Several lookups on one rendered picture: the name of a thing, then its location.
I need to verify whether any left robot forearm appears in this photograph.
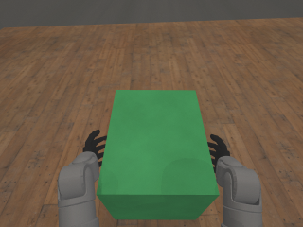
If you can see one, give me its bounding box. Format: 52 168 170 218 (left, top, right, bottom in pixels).
57 151 100 227

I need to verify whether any left robot hand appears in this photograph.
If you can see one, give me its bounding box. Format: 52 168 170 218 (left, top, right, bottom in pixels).
82 130 107 167

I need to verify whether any right robot forearm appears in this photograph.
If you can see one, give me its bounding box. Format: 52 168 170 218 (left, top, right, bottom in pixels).
215 156 263 227

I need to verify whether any carton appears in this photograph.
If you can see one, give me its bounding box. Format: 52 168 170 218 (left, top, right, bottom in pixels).
96 90 220 220

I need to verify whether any right robot hand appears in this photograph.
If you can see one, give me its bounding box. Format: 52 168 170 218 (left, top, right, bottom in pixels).
207 134 230 173

